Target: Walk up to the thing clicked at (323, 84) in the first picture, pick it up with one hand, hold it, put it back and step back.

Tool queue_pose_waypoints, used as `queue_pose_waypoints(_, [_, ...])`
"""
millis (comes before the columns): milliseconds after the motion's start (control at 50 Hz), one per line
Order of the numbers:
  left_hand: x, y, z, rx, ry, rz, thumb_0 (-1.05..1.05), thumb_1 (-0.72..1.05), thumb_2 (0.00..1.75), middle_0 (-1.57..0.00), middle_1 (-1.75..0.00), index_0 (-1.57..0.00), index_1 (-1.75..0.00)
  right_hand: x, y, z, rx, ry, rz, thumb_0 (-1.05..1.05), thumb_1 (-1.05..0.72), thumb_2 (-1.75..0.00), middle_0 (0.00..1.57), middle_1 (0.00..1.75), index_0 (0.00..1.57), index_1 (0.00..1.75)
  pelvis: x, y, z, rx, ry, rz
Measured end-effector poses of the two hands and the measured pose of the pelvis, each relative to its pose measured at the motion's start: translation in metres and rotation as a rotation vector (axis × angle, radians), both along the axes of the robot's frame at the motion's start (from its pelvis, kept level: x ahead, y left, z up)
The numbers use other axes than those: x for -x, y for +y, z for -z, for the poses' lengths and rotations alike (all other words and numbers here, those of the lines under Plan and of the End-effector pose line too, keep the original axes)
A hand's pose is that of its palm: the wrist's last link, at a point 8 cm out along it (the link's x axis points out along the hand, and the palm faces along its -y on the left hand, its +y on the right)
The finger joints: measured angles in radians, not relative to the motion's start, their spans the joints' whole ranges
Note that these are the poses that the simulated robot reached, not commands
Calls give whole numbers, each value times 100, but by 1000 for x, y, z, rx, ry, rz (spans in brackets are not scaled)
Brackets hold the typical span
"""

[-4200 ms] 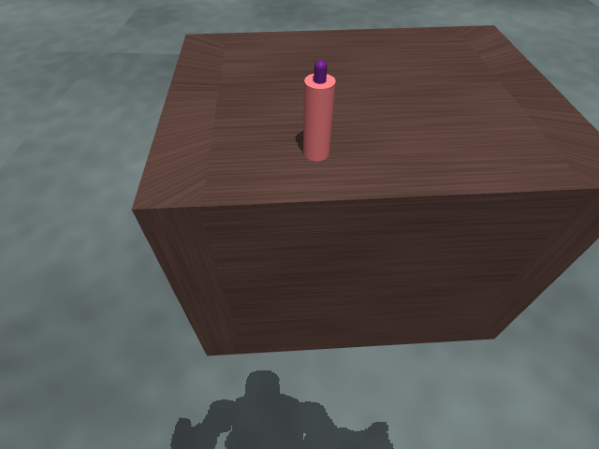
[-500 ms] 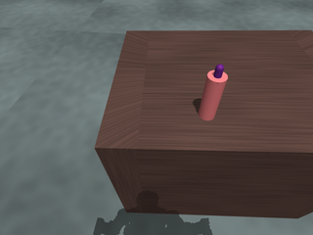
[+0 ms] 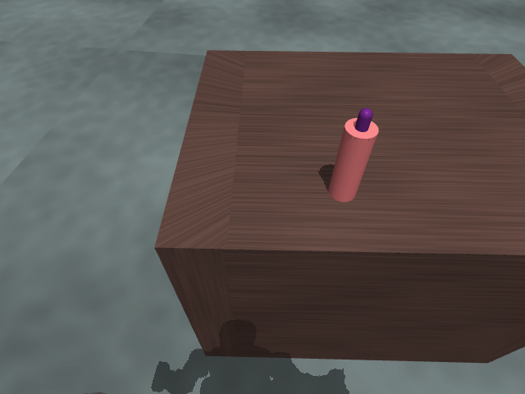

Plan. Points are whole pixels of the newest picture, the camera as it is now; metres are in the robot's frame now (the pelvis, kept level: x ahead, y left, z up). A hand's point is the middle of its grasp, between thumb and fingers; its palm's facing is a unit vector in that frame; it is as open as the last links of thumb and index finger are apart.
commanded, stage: stand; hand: right
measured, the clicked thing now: (353, 155) +0.50 -0.15 +0.07
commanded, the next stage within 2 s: none
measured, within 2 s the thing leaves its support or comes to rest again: neither
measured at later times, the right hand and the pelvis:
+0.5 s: hand out of the picture +0.07 -0.26 -0.16, palm faces -0.02 +0.94 -0.34, open 7.4 cm; pelvis -0.01 +0.00 +0.00, yaw +1 degrees
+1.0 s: hand out of the picture +0.07 -0.26 -0.15, palm faces -0.02 +0.94 -0.34, open 7.4 cm; pelvis -0.01 +0.00 +0.00, yaw +1 degrees
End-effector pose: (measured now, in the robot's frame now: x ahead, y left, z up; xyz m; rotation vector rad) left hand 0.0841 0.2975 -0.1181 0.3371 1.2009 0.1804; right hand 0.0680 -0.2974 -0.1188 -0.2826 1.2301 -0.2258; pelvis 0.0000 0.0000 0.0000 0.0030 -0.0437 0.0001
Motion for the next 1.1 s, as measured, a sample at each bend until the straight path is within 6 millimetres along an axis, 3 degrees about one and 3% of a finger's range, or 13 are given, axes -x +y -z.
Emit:
queue_pose_waypoints(480, [41, -1, 3, 5, 60, -38, 1, 91, 90, -20, -30, -20, -30, 0, -2, -1, 4, -6, -37, 1, -90, -90, 20, 30, 21, 30, 8, -3, 0, 2, -1, -10])
queue_pose_waypoints(1100, [34, -2, 4, 12, 35, -29, 1, 91, 90, -20, -30, -20, -30, 8, -4, -2, 13, 10, -38, 1, -90, -90, 20, 30, 21, 30, 9, -4, 0, 5, -1, -18])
